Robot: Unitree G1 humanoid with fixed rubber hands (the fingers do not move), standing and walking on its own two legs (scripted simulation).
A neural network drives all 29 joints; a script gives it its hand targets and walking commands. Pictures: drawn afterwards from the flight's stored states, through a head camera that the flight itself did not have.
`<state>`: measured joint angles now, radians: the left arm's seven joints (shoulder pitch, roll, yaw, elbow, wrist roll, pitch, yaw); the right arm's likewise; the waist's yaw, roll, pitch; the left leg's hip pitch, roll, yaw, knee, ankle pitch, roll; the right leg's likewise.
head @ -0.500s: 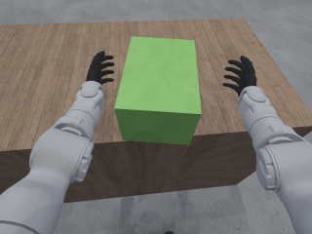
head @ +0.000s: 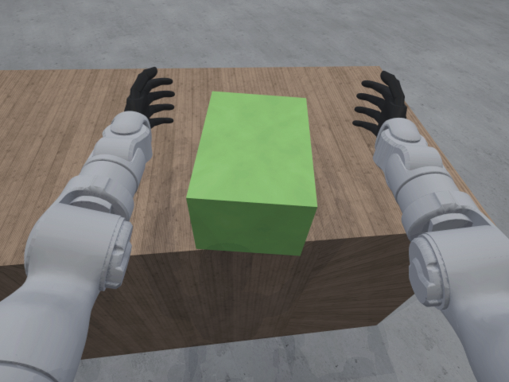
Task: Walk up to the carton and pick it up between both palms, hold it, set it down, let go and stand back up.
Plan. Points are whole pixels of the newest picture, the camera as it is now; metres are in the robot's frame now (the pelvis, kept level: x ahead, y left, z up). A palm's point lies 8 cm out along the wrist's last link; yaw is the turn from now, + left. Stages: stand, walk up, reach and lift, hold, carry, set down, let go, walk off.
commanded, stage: set down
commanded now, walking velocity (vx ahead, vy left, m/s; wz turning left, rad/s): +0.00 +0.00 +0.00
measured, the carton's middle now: (254, 169) +0.51 -0.02 +0.02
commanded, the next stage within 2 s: none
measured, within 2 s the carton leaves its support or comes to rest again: neither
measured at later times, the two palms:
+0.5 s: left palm (147, 174) +0.42 +0.16 +0.11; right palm (387, 179) +0.39 -0.21 +0.13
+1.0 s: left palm (127, 238) +0.34 +0.19 +0.06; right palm (383, 239) +0.31 -0.20 +0.07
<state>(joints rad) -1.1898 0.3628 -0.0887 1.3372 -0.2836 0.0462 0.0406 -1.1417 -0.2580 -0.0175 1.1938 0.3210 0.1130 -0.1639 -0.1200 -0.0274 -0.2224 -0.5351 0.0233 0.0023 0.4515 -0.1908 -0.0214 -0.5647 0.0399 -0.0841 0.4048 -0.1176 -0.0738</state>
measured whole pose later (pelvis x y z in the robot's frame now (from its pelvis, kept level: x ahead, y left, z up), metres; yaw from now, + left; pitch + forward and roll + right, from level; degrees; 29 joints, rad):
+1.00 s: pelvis -0.01 +0.02 +0.01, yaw -2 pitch +1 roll +0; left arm -0.33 0.21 0.00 0.45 -0.19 0.14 0.04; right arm -0.32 -0.17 -0.08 0.43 0.21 0.09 -0.11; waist -0.04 -0.01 0.04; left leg -0.20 -0.01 0.02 0.37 -0.18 0.01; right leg -0.25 0.03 -0.03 0.35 -0.11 -0.04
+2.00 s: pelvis +0.03 +0.03 +0.01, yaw -3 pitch -4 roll -1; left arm 0.26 0.21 -0.05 0.28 -0.08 0.10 0.04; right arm 0.28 -0.20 -0.01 0.37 0.14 -0.04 0.01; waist 0.02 -0.01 0.06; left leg -0.02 0.00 0.03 0.34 -0.24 0.02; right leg -0.08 0.05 0.01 0.30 -0.15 -0.03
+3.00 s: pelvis +0.02 +0.02 +0.01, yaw -3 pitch -4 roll +0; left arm 0.16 0.21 -0.02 0.55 -0.01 0.11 0.03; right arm 0.17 -0.19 -0.04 0.74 -0.03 -0.19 0.04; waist 0.01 0.00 0.09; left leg -0.08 0.00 0.04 0.41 -0.26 0.01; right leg -0.15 0.04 0.00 0.41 -0.19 -0.04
